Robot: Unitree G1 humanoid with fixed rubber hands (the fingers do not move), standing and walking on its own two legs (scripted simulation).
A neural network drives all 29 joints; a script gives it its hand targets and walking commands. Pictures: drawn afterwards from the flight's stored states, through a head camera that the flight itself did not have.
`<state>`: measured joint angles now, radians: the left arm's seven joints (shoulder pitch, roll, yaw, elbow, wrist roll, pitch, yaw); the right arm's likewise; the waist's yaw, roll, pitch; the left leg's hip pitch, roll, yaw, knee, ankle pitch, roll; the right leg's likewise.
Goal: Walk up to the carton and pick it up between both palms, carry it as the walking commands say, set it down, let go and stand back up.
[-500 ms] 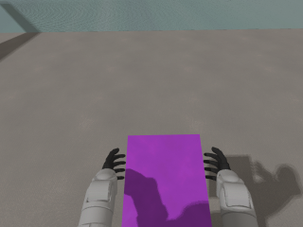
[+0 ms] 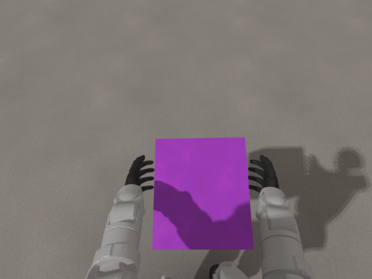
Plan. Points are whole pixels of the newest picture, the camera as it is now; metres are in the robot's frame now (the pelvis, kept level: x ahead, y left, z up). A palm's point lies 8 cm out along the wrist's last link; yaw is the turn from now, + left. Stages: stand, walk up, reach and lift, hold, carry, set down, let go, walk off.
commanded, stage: set down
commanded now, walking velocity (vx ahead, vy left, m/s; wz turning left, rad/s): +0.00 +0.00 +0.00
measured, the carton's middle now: (200, 191) +0.35 -0.02 -0.13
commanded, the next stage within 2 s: none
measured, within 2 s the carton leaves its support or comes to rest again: neither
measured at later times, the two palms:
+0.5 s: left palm (143, 188) +0.37 +0.13 -0.13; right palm (256, 191) +0.34 -0.17 -0.12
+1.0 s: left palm (150, 191) +0.40 +0.13 -0.22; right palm (249, 195) +0.37 -0.17 -0.22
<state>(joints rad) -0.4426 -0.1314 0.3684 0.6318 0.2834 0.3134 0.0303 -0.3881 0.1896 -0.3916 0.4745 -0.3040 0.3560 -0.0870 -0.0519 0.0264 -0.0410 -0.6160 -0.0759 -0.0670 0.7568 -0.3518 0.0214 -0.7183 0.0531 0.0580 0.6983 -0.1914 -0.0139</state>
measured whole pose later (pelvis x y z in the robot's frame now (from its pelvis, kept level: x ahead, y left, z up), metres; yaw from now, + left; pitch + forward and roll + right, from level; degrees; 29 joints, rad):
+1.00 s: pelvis -0.03 +0.00 -0.14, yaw +2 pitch +38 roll +2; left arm -0.77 -0.03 0.33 0.79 0.14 0.20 0.13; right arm -0.68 0.11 -0.43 0.58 -0.19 0.23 -0.16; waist -0.06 0.03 -0.21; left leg -1.55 -0.14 -0.03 1.43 -0.55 0.01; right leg -1.66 0.08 0.09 1.36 -0.37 0.02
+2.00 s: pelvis -0.07 +0.01 -0.28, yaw +5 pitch +45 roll +2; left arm -1.21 0.11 0.26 0.94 0.10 0.25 0.18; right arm -1.07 -0.02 -0.51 0.69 -0.15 0.28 -0.14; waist -0.10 0.04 -0.03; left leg -2.08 -0.20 -0.01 1.89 -0.59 -0.01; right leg -2.17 0.09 0.08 1.80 -0.40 0.06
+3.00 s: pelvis -0.06 +0.01 -0.36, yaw +5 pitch +39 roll -2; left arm -1.54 0.29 0.02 1.21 -0.04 0.18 0.15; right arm -1.30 -0.19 -0.41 0.95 0.01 0.19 -0.10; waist -0.14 0.03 0.31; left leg -2.20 -0.20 0.00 2.21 -0.68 0.01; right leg -2.27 0.03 0.00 2.10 -0.51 0.04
